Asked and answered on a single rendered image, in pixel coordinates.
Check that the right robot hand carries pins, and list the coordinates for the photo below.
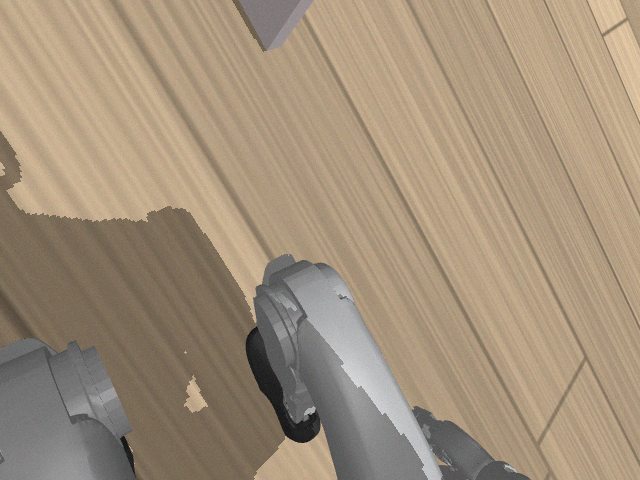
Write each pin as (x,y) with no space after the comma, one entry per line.
(453,446)

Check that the right robot foot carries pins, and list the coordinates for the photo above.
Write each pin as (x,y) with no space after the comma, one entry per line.
(269,384)

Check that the left robot foot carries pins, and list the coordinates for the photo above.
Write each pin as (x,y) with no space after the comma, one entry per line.
(128,452)

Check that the right robot arm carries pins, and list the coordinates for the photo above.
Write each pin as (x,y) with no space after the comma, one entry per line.
(500,470)

